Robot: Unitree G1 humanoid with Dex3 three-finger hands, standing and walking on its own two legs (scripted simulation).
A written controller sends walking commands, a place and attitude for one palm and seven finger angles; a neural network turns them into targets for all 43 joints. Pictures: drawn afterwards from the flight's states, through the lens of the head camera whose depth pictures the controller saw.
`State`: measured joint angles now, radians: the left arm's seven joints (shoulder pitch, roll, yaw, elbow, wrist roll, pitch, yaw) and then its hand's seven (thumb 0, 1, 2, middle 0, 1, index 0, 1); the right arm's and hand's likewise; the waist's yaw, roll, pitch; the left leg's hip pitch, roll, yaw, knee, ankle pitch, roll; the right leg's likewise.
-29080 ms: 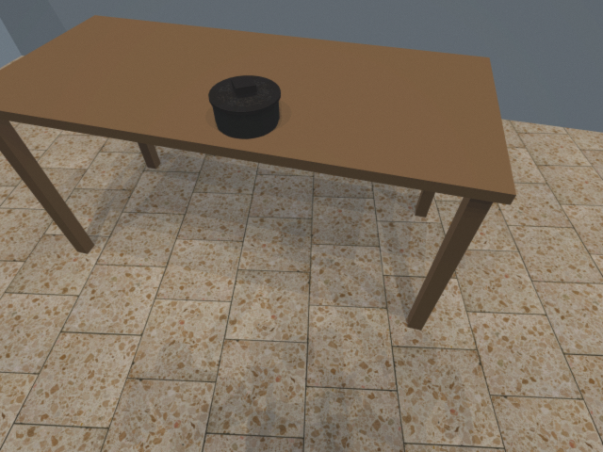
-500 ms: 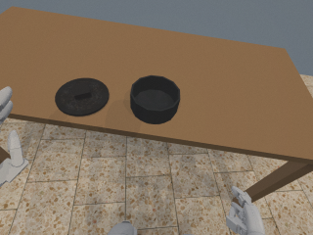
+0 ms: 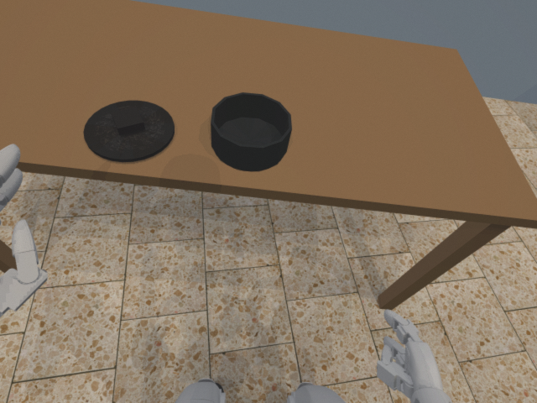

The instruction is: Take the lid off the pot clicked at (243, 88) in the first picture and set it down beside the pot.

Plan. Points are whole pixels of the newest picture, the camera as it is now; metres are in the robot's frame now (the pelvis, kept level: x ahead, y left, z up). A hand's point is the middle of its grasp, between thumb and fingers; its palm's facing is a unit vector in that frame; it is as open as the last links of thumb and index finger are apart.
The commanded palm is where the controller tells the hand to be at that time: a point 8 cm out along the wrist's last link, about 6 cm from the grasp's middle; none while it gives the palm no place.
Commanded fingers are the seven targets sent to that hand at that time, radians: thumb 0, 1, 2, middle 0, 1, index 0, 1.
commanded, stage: stop stepping back and stand still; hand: left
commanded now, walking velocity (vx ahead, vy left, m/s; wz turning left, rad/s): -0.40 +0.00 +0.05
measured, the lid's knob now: (128, 120) +0.61 +0.31 -0.01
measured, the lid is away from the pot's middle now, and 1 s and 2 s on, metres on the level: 0.25 0.25 0.25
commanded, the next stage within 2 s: let the arm hang, fingers relaxed in 1.90 s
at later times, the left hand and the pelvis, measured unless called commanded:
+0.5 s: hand out of the picture +0.07 +0.26 +0.16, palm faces +0.42 -0.84 -0.35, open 7.5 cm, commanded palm +0.01 +0.28 +0.18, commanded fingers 0.00 0.90 0.90 -0.20 -0.30 -0.20 -0.30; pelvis -0.12 +0.00 -0.01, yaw +1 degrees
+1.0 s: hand out of the picture +0.09 +0.28 +0.01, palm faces +0.26 -0.91 -0.33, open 7.4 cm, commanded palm none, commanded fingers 0.00 0.90 0.90 -0.20 -0.30 -0.20 -0.30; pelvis -0.13 +0.03 +0.00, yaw +7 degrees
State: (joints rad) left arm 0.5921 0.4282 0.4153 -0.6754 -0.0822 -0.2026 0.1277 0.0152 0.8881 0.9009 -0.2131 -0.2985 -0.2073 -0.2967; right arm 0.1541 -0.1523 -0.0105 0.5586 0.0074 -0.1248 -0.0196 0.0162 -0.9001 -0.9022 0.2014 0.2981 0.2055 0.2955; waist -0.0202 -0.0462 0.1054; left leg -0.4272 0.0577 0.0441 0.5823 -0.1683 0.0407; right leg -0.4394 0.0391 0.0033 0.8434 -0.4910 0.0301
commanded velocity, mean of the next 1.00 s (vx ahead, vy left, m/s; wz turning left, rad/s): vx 0.13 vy -0.01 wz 0.00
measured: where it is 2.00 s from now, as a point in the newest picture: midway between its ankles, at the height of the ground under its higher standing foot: outside the picture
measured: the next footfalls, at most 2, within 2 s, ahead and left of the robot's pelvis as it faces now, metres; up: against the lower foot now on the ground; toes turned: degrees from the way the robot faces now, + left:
right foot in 0.14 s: -0.01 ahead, -0.17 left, +0.00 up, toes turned -1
left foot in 0.36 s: -0.06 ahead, +0.11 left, +0.00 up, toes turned +5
